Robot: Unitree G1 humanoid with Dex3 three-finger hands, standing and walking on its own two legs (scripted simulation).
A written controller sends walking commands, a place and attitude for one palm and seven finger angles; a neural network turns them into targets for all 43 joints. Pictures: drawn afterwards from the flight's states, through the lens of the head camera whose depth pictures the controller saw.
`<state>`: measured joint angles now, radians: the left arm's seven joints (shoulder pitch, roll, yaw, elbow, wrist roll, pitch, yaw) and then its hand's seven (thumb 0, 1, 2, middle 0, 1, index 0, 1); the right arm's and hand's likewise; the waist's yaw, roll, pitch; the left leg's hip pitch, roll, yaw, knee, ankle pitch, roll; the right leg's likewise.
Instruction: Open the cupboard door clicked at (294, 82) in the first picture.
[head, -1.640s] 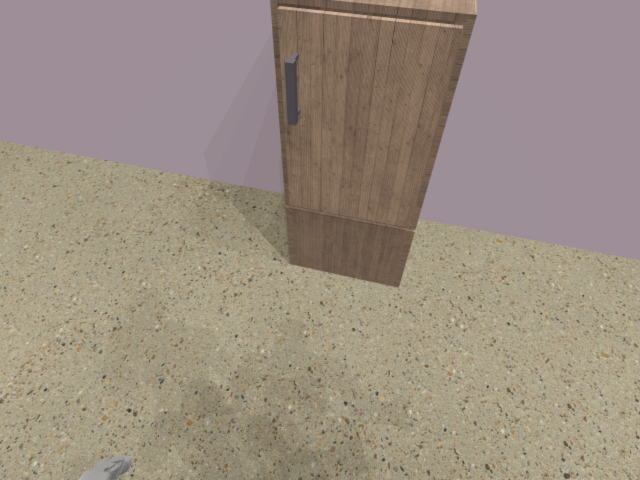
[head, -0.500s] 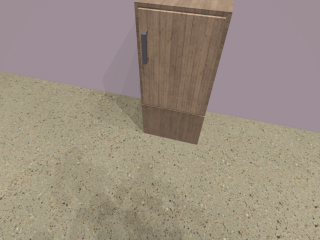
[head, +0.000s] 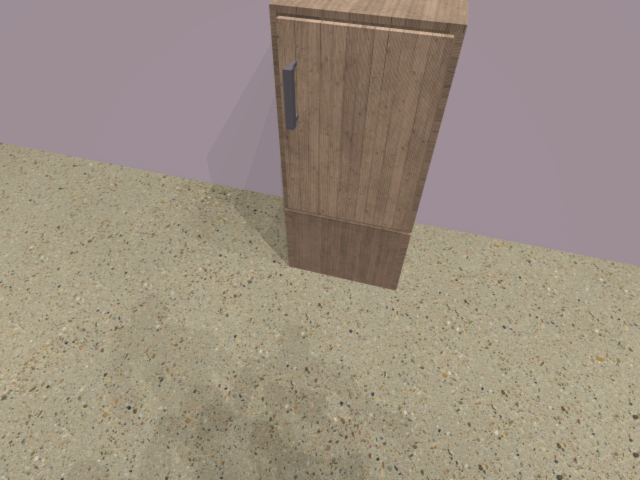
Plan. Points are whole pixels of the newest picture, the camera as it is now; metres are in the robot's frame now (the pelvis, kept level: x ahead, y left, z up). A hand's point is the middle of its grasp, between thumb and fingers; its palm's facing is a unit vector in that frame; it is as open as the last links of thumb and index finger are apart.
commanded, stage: turn to face it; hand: left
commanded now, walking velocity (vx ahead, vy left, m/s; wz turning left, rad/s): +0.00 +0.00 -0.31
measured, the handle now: (292, 95) +0.98 +0.14 +0.00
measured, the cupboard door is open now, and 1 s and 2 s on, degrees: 0 0 0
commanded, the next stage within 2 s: take the last steps up to it in 0.38 s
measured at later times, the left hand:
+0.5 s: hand out of the picture +0.05 +0.18 -0.18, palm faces -0.12 -0.97 -0.21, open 7.4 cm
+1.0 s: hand out of the picture +0.04 +0.17 -0.17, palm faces -0.03 -0.98 -0.19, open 7.4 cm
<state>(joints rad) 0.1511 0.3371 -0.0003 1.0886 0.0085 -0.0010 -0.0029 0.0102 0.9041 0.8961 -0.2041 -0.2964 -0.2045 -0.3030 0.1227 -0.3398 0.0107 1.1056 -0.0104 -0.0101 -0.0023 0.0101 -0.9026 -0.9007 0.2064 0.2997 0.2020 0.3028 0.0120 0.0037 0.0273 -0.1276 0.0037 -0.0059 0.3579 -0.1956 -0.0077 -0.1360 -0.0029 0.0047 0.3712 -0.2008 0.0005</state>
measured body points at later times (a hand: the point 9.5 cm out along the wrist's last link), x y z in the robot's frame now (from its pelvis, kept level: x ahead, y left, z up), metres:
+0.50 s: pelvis -0.02 +0.00 -0.02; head -0.01 -0.01 +0.43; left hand +0.06 +0.23 -0.16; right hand -0.03 -0.25 -0.17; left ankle +0.00 +0.12 -0.75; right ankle +0.00 -0.12 -0.75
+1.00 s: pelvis +0.07 +0.00 +0.00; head +0.06 -0.01 +0.45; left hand +0.04 +0.22 -0.16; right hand +0.02 -0.23 -0.17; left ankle +0.09 +0.12 -0.67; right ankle +0.00 -0.10 -0.75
